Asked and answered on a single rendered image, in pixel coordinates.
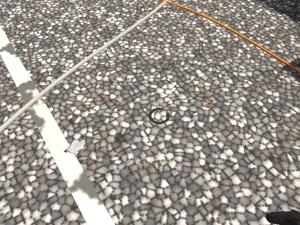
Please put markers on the robot right hand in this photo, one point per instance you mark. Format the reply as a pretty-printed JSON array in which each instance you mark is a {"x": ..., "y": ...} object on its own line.
[{"x": 284, "y": 217}]

